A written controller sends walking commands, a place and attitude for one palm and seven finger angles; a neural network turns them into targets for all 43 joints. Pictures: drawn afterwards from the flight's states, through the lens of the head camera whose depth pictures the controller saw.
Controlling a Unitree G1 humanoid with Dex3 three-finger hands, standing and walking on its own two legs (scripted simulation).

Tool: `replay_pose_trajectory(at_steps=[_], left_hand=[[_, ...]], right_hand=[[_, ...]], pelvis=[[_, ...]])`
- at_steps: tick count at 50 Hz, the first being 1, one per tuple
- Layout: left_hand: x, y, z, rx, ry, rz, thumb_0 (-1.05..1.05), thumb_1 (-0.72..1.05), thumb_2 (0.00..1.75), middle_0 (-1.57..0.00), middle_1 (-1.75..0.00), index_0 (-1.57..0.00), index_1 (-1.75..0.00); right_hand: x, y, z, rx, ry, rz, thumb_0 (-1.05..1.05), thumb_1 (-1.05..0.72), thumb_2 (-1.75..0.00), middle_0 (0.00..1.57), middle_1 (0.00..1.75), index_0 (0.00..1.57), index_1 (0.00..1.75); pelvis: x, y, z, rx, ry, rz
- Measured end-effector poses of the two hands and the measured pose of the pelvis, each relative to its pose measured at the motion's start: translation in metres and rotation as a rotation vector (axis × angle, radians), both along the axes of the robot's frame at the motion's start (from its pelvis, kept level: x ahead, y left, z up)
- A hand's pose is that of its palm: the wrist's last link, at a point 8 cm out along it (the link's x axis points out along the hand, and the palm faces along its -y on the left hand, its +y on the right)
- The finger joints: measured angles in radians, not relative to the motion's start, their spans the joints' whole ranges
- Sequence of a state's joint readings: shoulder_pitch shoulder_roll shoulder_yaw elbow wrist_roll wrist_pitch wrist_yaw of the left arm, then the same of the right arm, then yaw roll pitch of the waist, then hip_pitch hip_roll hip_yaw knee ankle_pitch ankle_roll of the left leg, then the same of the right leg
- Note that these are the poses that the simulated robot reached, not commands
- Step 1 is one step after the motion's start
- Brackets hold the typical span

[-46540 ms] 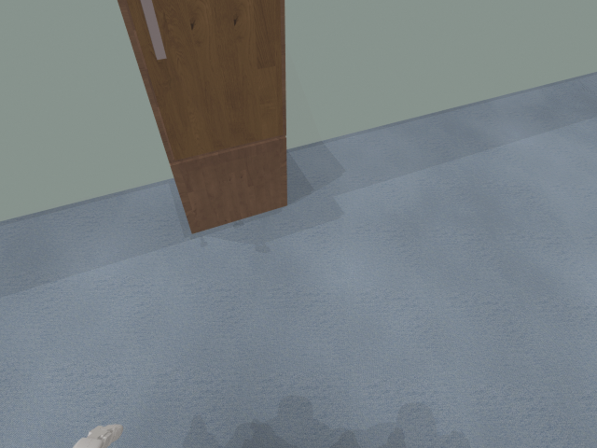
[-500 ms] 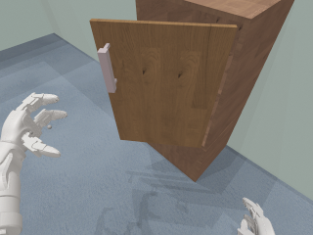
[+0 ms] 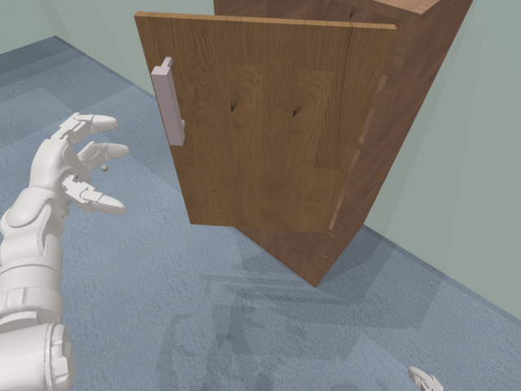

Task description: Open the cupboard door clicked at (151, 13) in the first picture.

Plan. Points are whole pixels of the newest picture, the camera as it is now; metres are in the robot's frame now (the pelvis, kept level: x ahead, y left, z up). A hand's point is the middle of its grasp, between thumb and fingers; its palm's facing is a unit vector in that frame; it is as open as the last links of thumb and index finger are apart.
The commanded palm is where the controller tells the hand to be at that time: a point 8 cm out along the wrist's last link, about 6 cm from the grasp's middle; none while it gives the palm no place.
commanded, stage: move the hooked fingers beside the handle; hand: left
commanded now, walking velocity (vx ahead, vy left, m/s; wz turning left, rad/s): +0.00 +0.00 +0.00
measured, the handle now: (172, 102) +0.58 +0.18 +0.12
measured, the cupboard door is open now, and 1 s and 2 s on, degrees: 37 36 36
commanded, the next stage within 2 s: slide the fingers in behind the handle in 1.72 s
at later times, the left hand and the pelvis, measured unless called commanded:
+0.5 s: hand (127, 131) +0.48 +0.24 +0.13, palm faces -0.02 -1.00 +0.00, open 14.0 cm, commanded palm +0.47 +0.29 +0.13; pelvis +0.01 +0.00 -0.01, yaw -1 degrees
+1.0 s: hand (141, 105) +0.55 +0.23 +0.14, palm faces -0.02 -1.00 -0.01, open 13.9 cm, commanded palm +0.53 +0.28 +0.12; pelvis +0.02 -0.01 -0.02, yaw -2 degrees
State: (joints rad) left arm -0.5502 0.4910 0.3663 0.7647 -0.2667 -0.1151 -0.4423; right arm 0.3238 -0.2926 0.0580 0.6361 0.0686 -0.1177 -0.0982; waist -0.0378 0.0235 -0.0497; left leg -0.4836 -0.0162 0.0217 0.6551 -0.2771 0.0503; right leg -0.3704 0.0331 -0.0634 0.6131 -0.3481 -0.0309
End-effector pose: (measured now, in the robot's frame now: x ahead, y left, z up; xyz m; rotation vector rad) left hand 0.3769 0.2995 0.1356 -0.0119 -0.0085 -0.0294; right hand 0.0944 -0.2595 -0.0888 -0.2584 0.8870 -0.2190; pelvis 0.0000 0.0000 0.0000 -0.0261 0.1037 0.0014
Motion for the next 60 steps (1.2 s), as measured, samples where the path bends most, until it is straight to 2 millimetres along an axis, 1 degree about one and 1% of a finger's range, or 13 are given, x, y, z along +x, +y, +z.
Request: replay_pose_trajectory(at_steps=[5,12,15,21,28,34,40,45,49,53,56,60], left_hand=[[0.024,0.0,-0.005,0.002,0.04,0.003,-0.01,-0.51,0.3,-0.3,-1.2,-0.3,-1.2],[0.053,-0.008,0.001,0.006,0.002,-0.011,-0.01,-0.5,0.3,-0.3,-1.2,-0.3,-1.2],[0.063,-0.01,0.001,-0.004,0.012,-0.017,-0.01,-0.5,0.3,-0.3,-1.2,-0.3,-1.2],[0.078,-0.008,-0.006,0.003,0.045,0.003,-0.01,-0.5,0.3,-0.3,-1.2,-0.3,-1.2],[0.091,-0.011,0.001,0.006,0.004,0.0,-0.01,-0.5,0.3,-0.3,-1.2,-0.3,-1.2],[0.109,-0.017,-0.003,0.008,0.058,-0.002,-0.01,-0.51,0.3,-0.3,-1.2,-0.3,-1.2],[0.126,-0.021,0.004,0.007,0.024,0.009,-0.01,-0.5,0.3,-0.3,-1.2,-0.3,-1.2],[0.142,-0.02,0.004,0.004,0.049,0.011,-0.01,-0.5,0.3,-0.3,-1.2,-0.3,-1.2],[0.149,-0.017,0.004,0.022,0.046,0.012,-0.01,-0.5,0.3,-0.3,-1.2,-0.32,-1.21],[0.151,-0.014,0.0,0.014,0.049,0.006,-0.01,-0.5,0.3,-0.3,-1.2,-0.32,-1.21],[0.151,-0.012,-0.007,0.001,0.066,-0.002,-0.01,-0.5,0.3,-0.3,-1.2,-0.31,-1.21],[0.152,-0.007,-0.013,0.003,0.07,0.007,-0.01,-0.5,0.3,-0.3,-1.2,-0.31,-1.2]], right_hand=[[-0.01,0.001,-0.002,-0.01,0.042,-0.014,0.01,-0.91,-0.9,0.21,0.3,0.2,0.3],[-0.03,-0.002,-0.008,-0.016,0.127,-0.046,0.01,-0.91,-0.9,0.21,0.3,0.2,0.3],[-0.04,-0.003,-0.01,-0.014,0.164,-0.068,0.0,-0.91,-0.9,0.21,0.3,0.2,0.3],[-0.058,-0.007,-0.012,-0.014,0.233,-0.109,0.0,-0.91,-0.9,0.21,0.3,0.2,0.3],[-0.074,-0.012,-0.015,-0.015,0.307,-0.136,0.0,-0.91,-0.9,0.21,0.3,0.2,0.3],[-0.083,-0.017,-0.016,-0.029,0.341,-0.158,0.0,-0.91,-0.9,0.21,0.3,0.2,0.3],[-0.097,-0.021,-0.016,-0.036,0.385,-0.182,0.0,-0.91,-0.9,0.21,0.3,0.2,0.3],[-0.112,-0.021,-0.014,-0.043,0.432,-0.213,0.0,-0.91,-0.9,0.21,0.3,0.2,0.3],[-0.124,-0.02,-0.013,-0.044,0.479,-0.23,0.0,-0.91,-0.9,0.21,0.3,0.2,0.3],[-0.132,-0.016,-0.012,-0.035,0.516,-0.245,0.0,-0.91,-0.9,0.21,0.3,0.2,0.3],[-0.133,-0.014,-0.011,-0.032,0.531,-0.25,0.0,-0.91,-0.9,0.21,0.3,0.2,0.3],[-0.127,-0.012,-0.01,-0.034,0.528,-0.251,0.0,-0.91,-0.9,0.21,0.3,0.2,0.3]], pelvis=[[0.0,0.003,-0.001,-0.004,0.023,0.0],[0.005,0.007,-0.003,-0.005,0.056,-0.009],[0.009,0.007,-0.003,-0.005,0.067,-0.015],[0.012,0.006,-0.005,-0.006,0.09,-0.024],[0.015,0.002,-0.007,-0.009,0.11,-0.022],[0.013,-0.001,-0.01,-0.013,0.136,-0.018],[0.014,-0.004,-0.012,-0.014,0.163,-0.026],[0.016,-0.006,-0.014,-0.017,0.188,-0.029],[0.018,-0.006,-0.015,-0.019,0.207,-0.033],[0.022,-0.005,-0.015,-0.018,0.216,-0.042],[0.025,-0.004,-0.015,-0.019,0.217,-0.044],[0.028,-0.002,-0.015,-0.023,0.221,-0.044]])
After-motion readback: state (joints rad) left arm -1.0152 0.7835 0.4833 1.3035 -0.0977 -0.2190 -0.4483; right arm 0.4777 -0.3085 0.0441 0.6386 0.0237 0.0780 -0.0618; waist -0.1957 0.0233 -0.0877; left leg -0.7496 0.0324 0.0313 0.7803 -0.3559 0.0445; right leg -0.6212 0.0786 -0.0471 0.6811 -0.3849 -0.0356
